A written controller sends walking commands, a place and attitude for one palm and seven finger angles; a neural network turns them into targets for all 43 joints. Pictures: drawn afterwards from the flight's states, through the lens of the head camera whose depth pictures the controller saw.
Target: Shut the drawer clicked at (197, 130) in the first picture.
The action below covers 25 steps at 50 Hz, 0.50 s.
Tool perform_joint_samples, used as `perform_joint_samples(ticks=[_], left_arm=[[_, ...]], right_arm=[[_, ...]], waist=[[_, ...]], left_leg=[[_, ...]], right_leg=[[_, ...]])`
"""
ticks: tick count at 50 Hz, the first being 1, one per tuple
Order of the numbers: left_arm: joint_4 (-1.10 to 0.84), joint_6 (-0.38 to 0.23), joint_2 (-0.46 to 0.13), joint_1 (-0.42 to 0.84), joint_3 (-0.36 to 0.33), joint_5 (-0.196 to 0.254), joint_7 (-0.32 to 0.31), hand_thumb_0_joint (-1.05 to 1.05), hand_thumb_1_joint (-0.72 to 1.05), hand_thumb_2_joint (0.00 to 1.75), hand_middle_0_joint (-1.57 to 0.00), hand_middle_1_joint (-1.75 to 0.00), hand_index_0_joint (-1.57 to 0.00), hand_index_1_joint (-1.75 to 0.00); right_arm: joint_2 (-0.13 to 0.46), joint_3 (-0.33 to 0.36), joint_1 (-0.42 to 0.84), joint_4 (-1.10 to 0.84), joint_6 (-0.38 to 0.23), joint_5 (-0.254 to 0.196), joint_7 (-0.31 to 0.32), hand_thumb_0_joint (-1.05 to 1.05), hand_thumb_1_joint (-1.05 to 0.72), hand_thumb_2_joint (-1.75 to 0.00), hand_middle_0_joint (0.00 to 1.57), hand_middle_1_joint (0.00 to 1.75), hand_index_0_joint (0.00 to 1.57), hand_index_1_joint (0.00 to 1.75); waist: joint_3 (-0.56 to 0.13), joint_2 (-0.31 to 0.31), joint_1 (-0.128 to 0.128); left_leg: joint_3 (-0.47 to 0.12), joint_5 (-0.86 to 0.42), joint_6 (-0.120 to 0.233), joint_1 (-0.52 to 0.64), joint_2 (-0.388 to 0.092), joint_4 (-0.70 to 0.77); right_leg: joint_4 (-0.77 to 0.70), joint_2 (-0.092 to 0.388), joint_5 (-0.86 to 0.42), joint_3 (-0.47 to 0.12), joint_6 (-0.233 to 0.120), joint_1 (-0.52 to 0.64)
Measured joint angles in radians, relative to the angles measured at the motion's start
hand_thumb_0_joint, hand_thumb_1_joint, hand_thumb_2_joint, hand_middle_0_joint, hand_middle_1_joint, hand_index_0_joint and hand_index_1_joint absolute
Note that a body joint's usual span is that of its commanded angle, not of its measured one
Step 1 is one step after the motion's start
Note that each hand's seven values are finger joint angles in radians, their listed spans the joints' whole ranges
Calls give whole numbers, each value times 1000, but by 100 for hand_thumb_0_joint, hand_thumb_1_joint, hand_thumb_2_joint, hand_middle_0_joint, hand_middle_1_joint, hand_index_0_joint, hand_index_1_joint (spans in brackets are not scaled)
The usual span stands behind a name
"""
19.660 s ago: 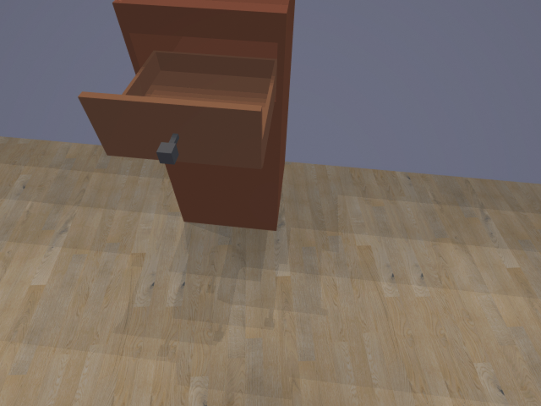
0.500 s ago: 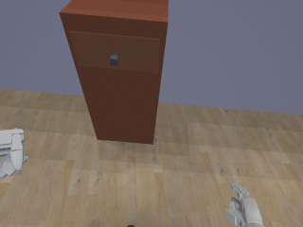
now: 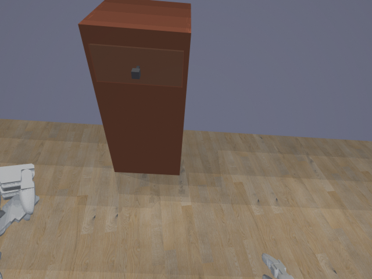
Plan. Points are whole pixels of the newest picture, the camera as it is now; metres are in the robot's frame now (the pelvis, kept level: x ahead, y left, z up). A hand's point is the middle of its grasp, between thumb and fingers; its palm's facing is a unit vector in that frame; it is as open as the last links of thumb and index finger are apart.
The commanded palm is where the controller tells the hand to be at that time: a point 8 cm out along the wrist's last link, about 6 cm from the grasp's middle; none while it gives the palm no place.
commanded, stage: stop stepping back and stand still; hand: left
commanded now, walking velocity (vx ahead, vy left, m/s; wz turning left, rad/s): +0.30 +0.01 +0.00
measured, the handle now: (136, 71) +0.92 +0.19 +0.00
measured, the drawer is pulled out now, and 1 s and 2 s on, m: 0.00 0.00 0.00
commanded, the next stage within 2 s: let the arm hang, fingers relaxed in 0.62 s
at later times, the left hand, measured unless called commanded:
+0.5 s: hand (8, 233) +0.15 +0.24 +0.18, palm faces +0.42 -0.76 -0.49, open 3.2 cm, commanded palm +0.09 +0.28 +0.18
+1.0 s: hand out of the picture +0.06 +0.20 -0.16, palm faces +0.04 -0.98 -0.20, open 3.1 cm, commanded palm none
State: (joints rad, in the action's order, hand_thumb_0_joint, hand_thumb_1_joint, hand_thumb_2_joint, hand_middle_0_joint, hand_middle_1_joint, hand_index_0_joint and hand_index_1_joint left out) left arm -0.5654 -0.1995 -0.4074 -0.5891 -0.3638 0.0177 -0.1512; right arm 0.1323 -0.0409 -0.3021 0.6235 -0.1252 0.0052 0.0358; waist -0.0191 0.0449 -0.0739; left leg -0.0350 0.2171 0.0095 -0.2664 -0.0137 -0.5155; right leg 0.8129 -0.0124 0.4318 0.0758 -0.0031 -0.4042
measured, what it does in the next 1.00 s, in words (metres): steps on the spot: right foot, then left foot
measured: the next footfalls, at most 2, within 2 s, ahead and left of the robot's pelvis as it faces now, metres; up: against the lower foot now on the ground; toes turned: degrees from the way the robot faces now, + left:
right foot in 0.06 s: +0.07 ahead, -0.10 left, +0.00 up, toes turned +2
left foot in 0.30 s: +0.04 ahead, +0.11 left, +0.00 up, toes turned +5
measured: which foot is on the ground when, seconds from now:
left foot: down 0.00-0.04, up 0.06-0.28, down 0.30-1.00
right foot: up 0.00-0.04, down 0.06-1.00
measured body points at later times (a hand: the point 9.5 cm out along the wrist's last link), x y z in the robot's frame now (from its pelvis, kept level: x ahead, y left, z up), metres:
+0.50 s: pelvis -0.02 -0.01 -0.01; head -0.04 +0.00 +0.44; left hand +0.12 +0.28 +0.20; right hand +0.15 -0.22 -0.08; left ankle +0.01 +0.11 -0.73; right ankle +0.03 -0.10 -0.74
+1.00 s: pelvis -0.02 +0.01 +0.00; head -0.01 +0.02 +0.45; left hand +0.06 +0.25 -0.14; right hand +0.10 -0.24 -0.12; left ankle +0.00 +0.11 -0.74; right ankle +0.03 -0.10 -0.74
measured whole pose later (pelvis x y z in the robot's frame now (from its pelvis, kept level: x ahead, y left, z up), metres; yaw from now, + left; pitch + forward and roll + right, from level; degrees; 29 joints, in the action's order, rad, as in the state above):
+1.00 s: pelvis -0.02 +0.01 +0.00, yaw +5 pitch -1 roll +0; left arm 0.74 0.06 -0.21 -0.26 0.01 -0.03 -0.02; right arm 0.24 0.00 -0.18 0.86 0.00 0.02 -0.01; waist 0.05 0.03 -0.03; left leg 0.02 0.25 0.04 -0.29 0.03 -0.56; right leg 0.55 0.02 0.23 0.04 -0.01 -0.30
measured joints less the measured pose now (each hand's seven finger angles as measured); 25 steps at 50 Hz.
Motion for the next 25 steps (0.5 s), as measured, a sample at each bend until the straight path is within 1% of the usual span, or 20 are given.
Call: perform_joint_samples(ticks=[1, 2, 3, 4, 5, 6, 7, 8, 10, 13, 14, 15, 16, 17, 19, 20, 21, 23, 24, 25], left_arm=[[-21, -6, -13, -40, -1, -2, 3, 1, 89, 90, -141, -160, -141, -160], [-43, -12, -34, -74, -8, -5, 5, 1, 89, 90, -141, -160, -141, -160], [-61, -19, -52, -96, -16, -8, 8, 1, 89, 90, -141, -160, -141, -160], [-70, -23, -54, -97, -17, -5, 14, 1, 89, 90, -141, -160, -141, -160], [-72, -26, -53, -90, -20, 1, 23, 1, 89, 90, -141, -160, -141, -160], [-66, -31, -49, -77, -22, 2, 28, 1, 89, 90, -141, -160, -141, -160], [-52, -35, -43, -65, -24, 2, 30, 1, 89, 90, -141, -160, -141, -160], [-35, -36, -33, -55, -27, 3, 29, 1, 89, 90, -141, -160, -141, -160], [0, -34, -4, -44, -32, 5, 22, 1, 88, 90, -141, -160, -141, -160], [25, -24, 36, -34, -23, 7, 6, 1, 89, 90, -141, -160, -141, -160], [20, -21, 46, -27, -14, 6, 2, 1, 89, 90, -141, -160, -141, -160], [11, -22, 53, -16, -3, 4, -1, 1, 89, 90, -141, -160, -141, -160], [7, -24, 55, 4, 5, 0, -3, 1, 89, 90, -141, -160, -141, -160], [7, -26, 53, 23, 13, -7, -5, 1, 89, 90, -141, -160, -141, -160], [15, -31, 44, 45, 20, -16, -1, 1, 89, 90, -141, -160, -141, -160], [16, -30, 36, 46, 19, -18, 2, 1, 89, 90, -141, -160, -141, -160], [14, -29, 26, 41, 15, -18, 3, 1, 89, 90, -141, -160, -141, -160], [2, -31, 1, 11, -5, -16, 3, 1, 89, 90, -141, -160, -141, -160], [-6, -35, -13, -8, -20, -14, 2, 1, 89, 90, -141, -160, -141, -160], [-7, -40, -17, -20, -29, -12, 4, 1, 89, 90, -141, -160, -141, -160]], right_arm=[[-2, -2, -12, -8, 8, 3, -1, 1, -90, -89, 20, 31, 20, 30], [-3, -2, -23, -18, 16, 5, -1, 1, -90, -89, 20, 31, 20, 30], [0, 3, -24, -22, 25, 5, -1, 1, -90, -89, 20, 31, 20, 30], [9, 11, -9, -9, 36, 3, 1, 1, -90, -89, 20, 31, 20, 30], [19, 18, 8, 10, 43, 5, 4, 1, -90, -89, 20, 31, 20, 30], [31, 25, 22, 34, 47, 8, 7, 1, -90, -89, 20, 31, 20, 30], [42, 30, 30, 56, 50, 10, 10, 1, -90, -89, 20, 31, 20, 30], [50, 36, 30, 71, 53, 9, 14, 1, -90, -89, 20, 31, 20, 30], [63, 45, 23, 80, 52, 7, 27, 1, -90, -89, 20, 31, 20, 30], [85, 52, 17, 65, 26, 5, 47, 1, -90, -89, 20, 31, 20, 30], [97, 54, 18, 54, 12, 6, 52, 1, -90, -89, 20, 30, 20, 30], [109, 58, 21, 40, -3, 8, 56, 1, -90, -89, 20, 30, 20, 30], [112, 62, 33, 34, -14, 9, 59, 1, -90, -90, 20, 30, 20, 30], [108, 64, 44, 30, -21, 9, 59, 1, -90, -90, 20, 30, 20, 30], [91, 63, 58, 22, -33, 7, 50, 1, -90, -90, 20, 30, 20, 30], [81, 59, 60, 18, -35, 4, 43, 1, -90, -90, 20, 30, 20, 30], [71, 54, 60, 11, -36, 1, 36, 1, -90, -90, 20, 30, 20, 30], [53, 38, 57, -7, -31, -5, 25, 1, -90, -90, 20, 30, 20, 30], [44, 30, 57, -17, -26, -7, 21, 1, -90, -90, 20, 30, 20, 30], [40, 25, 64, -20, -18, -7, 17, 1, -90, -90, 20, 30, 20, 30]], waist=[[-7, -6, -1], [-16, -4, 0], [-20, -1, 12], [-5, -5, 27], [15, -4, 39], [29, -6, 48], [31, -6, 55], [22, -4, 61], [-5, 4, 70], [-25, 13, 74], [-23, 9, 73], [-17, -1, 70], [-2, 4, 65], [14, 13, 65], [26, 16, 56], [26, 12, 50], [25, 5, 46], [20, -7, 45], [18, -8, 49], [23, -19, 55]], left_leg=[[2, 19, -3, -12, -7, -13], [6, 69, -1, -41, -7, -54], [11, 143, 5, -90, -4, -132], [8, 184, 8, -139, -1, -245], [11, 182, 8, -182, 6, -361], [18, 168, 6, -214, 8, -451], [29, 156, 5, -233, 8, -502], [45, 155, 5, -239, 5, -510], [82, 152, 10, -208, -7, -432], [123, 133, 27, -89, -11, -211], [124, 133, 35, -39, -10, -126], [110, 117, 40, -3, -11, -49], [106, 51, 34, 0, -5, -35], [108, 26, 27, 0, 4, -43], [102, 16, 22, 7, 14, -39], [94, 13, 19, 11, 16, -29], [87, 9, 15, 13, 15, -20], [80, 12, 6, 6, 10, -25], [83, 22, 2, -8, 10, -45], [80, 47, 2, -25, 5, -77]], right_leg=[[-72, -5, 16, 12, -8, 42], [-155, -5, 45, 10, -24, 89], [-215, -4, 31, -4, -47, 101], [-222, -4, -70, -2, -61, 88], [-228, 1, -181, 4, -69, 85], [-225, 4, -224, 10, -70, 86], [-228, 7, -227, 13, -68, 91], [-234, 11, -207, 14, -65, 95], [-251, 20, -160, 15, -65, 99], [-268, 36, -155, 23, -59, 104], [-260, 37, -165, 29, -53, 101], [-234, 34, -159, 37, -45, 89], [-192, 38, -123, 31, -32, 76], [-130, 37, -69, 8, -20, 60], [-2, 25, -1, -26, -5, 24], [16, 21, 8, -29, -2, 22], [-6, 18, 7, -26, 2, 33], [-131, 19, -35, -16, 7, 84], [-203, 20, -79, -23, 0, 107], [-231, 13, -168, -22, -13, 108]])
